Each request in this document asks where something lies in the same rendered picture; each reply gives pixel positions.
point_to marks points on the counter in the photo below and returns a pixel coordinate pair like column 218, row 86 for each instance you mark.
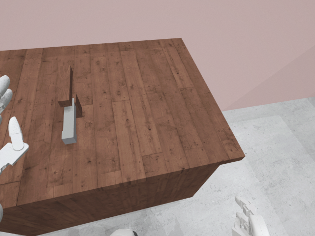
column 149, row 132

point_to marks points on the tap lever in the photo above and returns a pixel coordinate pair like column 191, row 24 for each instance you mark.
column 69, row 124

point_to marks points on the robot left hand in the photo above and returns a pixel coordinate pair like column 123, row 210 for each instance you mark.
column 11, row 152

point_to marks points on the robot right hand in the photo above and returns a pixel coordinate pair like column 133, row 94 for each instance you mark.
column 254, row 225

